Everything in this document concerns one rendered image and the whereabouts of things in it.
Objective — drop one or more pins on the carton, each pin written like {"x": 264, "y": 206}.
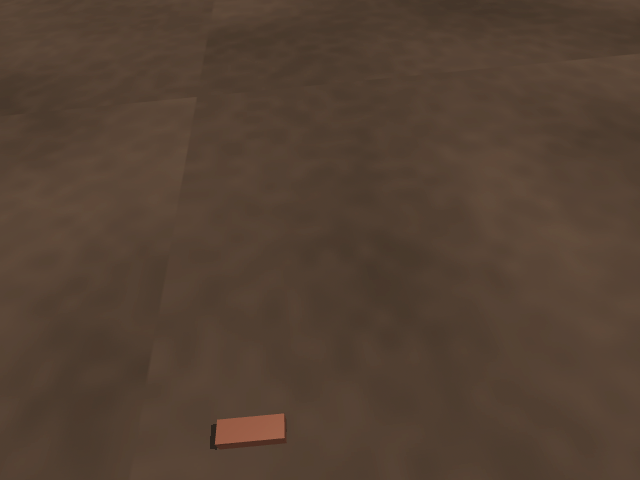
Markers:
{"x": 251, "y": 431}

